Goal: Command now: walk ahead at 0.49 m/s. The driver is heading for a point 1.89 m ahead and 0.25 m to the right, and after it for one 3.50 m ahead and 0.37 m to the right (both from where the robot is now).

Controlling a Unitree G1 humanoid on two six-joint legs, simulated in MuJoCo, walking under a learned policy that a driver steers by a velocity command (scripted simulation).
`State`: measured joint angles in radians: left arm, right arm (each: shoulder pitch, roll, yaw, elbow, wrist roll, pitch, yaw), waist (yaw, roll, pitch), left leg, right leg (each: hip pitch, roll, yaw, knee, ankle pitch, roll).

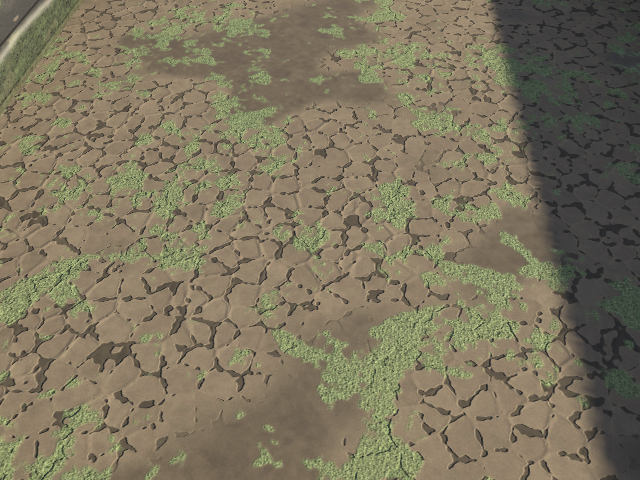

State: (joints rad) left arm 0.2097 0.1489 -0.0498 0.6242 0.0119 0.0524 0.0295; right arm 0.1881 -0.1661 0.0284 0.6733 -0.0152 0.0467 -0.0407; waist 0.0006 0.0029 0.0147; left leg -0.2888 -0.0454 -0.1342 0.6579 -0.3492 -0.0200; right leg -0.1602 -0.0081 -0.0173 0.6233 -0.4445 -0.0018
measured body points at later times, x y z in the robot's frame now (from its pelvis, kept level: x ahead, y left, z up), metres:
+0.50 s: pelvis +0.00 +0.00 +0.00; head -0.01 +0.00 +0.45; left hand +0.14 +0.21 -0.11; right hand +0.17 -0.21 -0.09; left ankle +0.00 +0.14 -0.72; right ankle -0.07 -0.12 -0.72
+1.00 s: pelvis +0.01 -0.01 +0.02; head +0.02 -0.01 +0.47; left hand +0.11 +0.21 -0.11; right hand +0.12 -0.23 -0.11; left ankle +0.00 +0.14 -0.72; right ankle -0.07 -0.12 -0.72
